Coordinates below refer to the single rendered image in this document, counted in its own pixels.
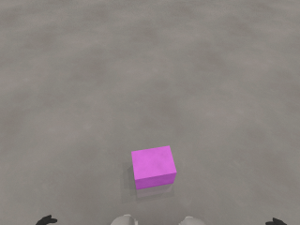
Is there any carton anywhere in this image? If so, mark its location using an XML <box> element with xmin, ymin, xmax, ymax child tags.
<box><xmin>131</xmin><ymin>145</ymin><xmax>177</xmax><ymax>190</ymax></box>

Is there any left robot thigh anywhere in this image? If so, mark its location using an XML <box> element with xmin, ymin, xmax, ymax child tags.
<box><xmin>111</xmin><ymin>216</ymin><xmax>139</xmax><ymax>225</ymax></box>

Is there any left robot hand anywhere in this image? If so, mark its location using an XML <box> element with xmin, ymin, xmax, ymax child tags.
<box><xmin>36</xmin><ymin>215</ymin><xmax>57</xmax><ymax>225</ymax></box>

